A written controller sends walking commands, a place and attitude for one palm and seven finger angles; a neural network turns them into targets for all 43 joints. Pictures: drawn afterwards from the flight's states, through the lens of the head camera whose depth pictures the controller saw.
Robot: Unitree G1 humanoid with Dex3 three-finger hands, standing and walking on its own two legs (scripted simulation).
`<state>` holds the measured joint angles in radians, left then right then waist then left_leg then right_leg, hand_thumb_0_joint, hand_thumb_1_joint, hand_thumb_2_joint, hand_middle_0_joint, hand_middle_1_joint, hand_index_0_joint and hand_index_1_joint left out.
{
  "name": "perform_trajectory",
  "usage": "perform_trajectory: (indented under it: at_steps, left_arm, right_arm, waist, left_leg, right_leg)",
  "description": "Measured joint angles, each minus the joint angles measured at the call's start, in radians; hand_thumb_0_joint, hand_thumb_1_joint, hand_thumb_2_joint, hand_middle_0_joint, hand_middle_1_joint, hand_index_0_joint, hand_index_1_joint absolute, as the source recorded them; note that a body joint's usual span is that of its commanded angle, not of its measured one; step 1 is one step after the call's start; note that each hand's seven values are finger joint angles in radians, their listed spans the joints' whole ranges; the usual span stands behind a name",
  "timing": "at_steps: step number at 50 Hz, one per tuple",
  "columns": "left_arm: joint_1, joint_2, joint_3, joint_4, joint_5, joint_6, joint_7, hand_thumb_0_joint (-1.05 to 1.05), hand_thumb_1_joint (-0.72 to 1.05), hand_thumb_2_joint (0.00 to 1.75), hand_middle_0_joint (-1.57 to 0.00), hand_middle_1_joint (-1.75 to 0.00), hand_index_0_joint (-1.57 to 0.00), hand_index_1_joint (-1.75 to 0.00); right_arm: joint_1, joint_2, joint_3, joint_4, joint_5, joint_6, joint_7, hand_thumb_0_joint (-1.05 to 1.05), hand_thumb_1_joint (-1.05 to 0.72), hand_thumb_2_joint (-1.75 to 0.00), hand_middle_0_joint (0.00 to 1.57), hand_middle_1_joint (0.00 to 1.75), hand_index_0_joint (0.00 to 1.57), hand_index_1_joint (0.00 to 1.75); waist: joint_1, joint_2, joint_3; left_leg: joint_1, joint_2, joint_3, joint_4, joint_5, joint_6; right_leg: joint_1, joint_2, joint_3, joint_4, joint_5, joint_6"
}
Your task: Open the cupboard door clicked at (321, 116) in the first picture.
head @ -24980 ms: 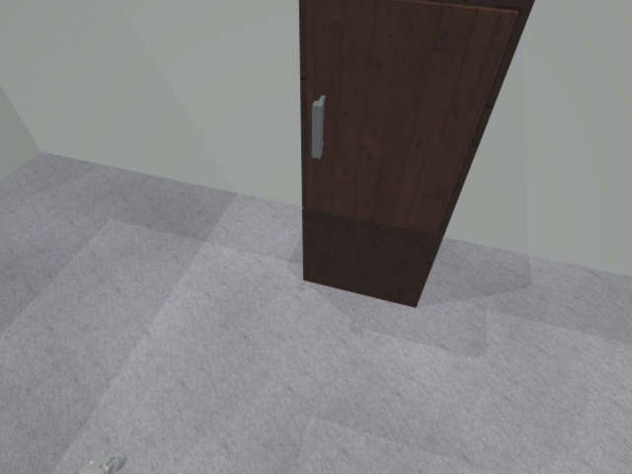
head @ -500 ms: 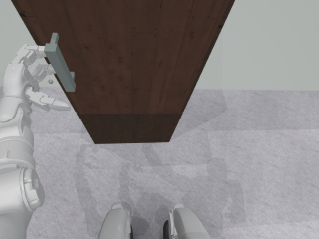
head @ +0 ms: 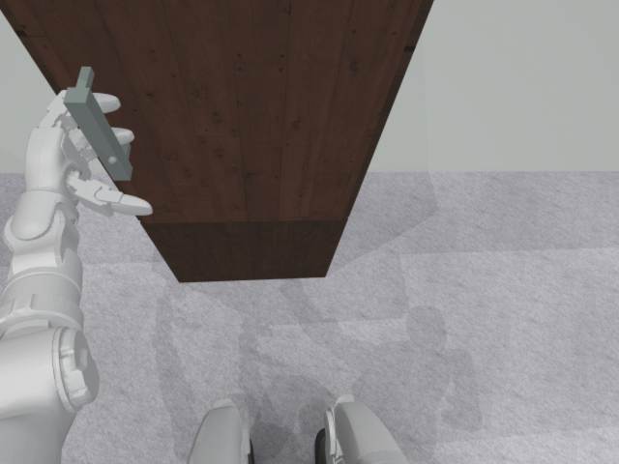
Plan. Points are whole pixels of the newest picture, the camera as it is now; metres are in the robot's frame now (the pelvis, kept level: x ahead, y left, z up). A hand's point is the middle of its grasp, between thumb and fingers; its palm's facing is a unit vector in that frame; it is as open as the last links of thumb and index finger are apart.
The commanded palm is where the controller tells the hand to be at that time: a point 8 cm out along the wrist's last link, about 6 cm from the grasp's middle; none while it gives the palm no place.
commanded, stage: slide the fingers in behind the handle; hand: left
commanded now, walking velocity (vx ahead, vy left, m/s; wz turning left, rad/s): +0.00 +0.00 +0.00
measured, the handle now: (105, 127) +0.53 +0.23 +0.05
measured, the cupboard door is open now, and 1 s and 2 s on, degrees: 0 0 22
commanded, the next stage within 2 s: close the thumb around the handle in 0.46 s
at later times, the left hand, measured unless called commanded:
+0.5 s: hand (113, 162) +0.48 +0.22 +0.05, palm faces +0.00 -1.00 -0.01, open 14.0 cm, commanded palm +0.46 +0.26 +0.06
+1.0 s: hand (113, 160) +0.49 +0.22 +0.05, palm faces +0.01 -1.00 -0.02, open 8.7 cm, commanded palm +0.47 +0.26 +0.06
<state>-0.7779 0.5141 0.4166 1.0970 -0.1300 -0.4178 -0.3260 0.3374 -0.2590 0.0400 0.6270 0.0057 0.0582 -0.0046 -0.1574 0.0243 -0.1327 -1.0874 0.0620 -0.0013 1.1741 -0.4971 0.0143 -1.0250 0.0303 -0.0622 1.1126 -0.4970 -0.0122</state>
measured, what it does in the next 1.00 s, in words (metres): stands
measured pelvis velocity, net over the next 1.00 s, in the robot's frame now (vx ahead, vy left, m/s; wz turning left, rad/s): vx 0.00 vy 0.01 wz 0.00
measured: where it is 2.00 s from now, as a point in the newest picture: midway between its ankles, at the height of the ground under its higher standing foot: outside the picture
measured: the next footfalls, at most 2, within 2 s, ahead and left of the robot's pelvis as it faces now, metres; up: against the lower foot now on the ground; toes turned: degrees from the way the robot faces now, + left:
none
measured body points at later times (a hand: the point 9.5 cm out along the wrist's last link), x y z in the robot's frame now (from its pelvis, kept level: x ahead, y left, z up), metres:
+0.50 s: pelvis +0.00 +0.00 +0.00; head +0.13 +0.03 +0.43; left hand +0.48 +0.27 +0.05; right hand +0.03 -0.26 -0.11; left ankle +0.02 +0.11 -0.64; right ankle +0.01 -0.12 -0.64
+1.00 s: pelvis +0.00 +0.01 +0.00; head +0.13 +0.03 +0.43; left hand +0.48 +0.27 +0.05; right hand +0.03 -0.25 -0.11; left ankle +0.02 +0.11 -0.64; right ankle +0.01 -0.12 -0.64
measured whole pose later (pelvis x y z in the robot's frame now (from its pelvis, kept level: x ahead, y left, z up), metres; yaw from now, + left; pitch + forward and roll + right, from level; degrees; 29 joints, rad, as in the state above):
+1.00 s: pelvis +0.00 +0.01 +0.00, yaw +0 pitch +24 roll -4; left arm -0.80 0.50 0.40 1.12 -0.12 -0.44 -0.29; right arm 0.35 -0.25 0.04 0.63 0.00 0.06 0.00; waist -0.16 0.03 -0.13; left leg -1.10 0.05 0.01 1.18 -0.50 0.03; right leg -1.03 0.02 -0.05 1.12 -0.50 0.00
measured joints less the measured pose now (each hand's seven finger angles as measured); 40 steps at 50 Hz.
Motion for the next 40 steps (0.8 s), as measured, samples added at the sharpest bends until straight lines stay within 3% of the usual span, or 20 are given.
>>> perform_trajectory:
  at_steps: [7,13,21,31,40]
  left_arm:
    - [0.01,-0.026,-0.006,-0.023,-0.004,-0.016,0.011,-0.02,-0.5,0.3,-0.3,-1.2,-0.3,-1.2]
    - [0.005,-0.003,0.01,-0.001,0.009,-0.004,0.016,-0.02,-0.5,0.3,-0.3,-1.2,-0.3,-1.2]
    - [-0.012,0.003,-0.008,0.013,-0.008,-0.014,-0.002,-0.02,-0.5,0.3,-0.3,-1.2,-0.3,-1.2]
    - [-0.004,-0.02,-0.021,-0.02,0.001,-0.019,0.021,-0.02,-0.49,0.31,-0.3,-1.2,-0.31,-1.2]
    - [-0.013,-0.035,-0.026,0.007,0.012,-0.01,0.048,-0.02,-0.25,0.41,-0.32,-1.22,-0.32,-1.23]
  right_arm:
    - [0.002,0.002,-0.004,0.006,-0.002,-0.003,0.003,0.01,-0.9,-0.9,0.2,0.3,0.2,0.3]
    - [0.001,0.002,-0.001,-0.003,-0.001,-0.004,0.001,0.01,-0.9,-0.9,0.2,0.3,0.2,0.3]
    - [0.002,-0.002,-0.001,0.01,0.002,-0.009,-0.001,0.01,-0.9,-0.9,0.2,0.3,0.2,0.3]
    - [0.005,-0.001,-0.008,0.011,-0.006,-0.012,0.002,0.01,-0.9,-0.9,0.2,0.3,0.2,0.3]
    - [0.007,0.008,-0.001,0.008,-0.007,-0.005,0.007,0.01,-0.9,-0.9,0.21,0.3,0.2,0.3]
  waist:
    - [0.005,0.0,-0.002]
    - [-0.003,-0.001,0.001]
    - [0.004,0.0,0.002]
    - [0.003,0.002,0.0]
    - [-0.001,0.004,-0.005]
  left_leg:
    - [0.002,0.001,0.0,-0.001,0.0,-0.003]
    - [-0.001,0.002,0.001,0.003,0.0,-0.003]
    - [-0.01,-0.002,-0.003,0.008,0.001,0.001]
    - [-0.019,-0.005,0.0,0.013,-0.002,0.007]
    - [0.0,-0.008,0.006,0.002,-0.002,0.012]
  right_leg:
    - [0.0,0.001,0.001,0.001,-0.001,-0.002]
    - [-0.004,0.002,0.001,0.006,-0.001,-0.003]
    - [-0.008,-0.001,-0.002,0.007,0.0,0.001]
    - [-0.014,-0.004,0.002,0.006,0.001,0.008]
    - [0.004,-0.006,0.007,-0.005,0.003,0.013]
